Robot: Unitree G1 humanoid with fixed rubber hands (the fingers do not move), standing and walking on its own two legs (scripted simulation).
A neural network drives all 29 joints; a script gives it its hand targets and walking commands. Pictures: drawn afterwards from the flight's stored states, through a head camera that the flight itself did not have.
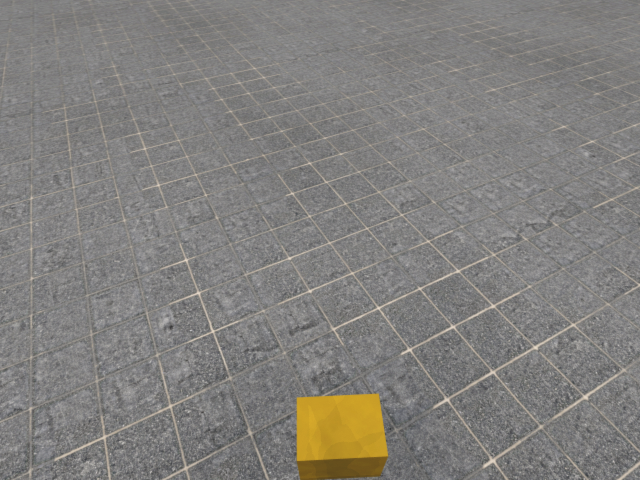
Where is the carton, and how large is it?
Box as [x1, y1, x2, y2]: [297, 394, 387, 479]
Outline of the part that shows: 378,394 297,397 297,464 300,479 377,476 380,474 387,457 387,451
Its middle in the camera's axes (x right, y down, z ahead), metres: +0.05 +0.55 +1.07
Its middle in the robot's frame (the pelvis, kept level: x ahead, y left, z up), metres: +0.40 -0.03 -0.68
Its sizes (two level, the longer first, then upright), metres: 0.227 0.157 0.196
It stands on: the floor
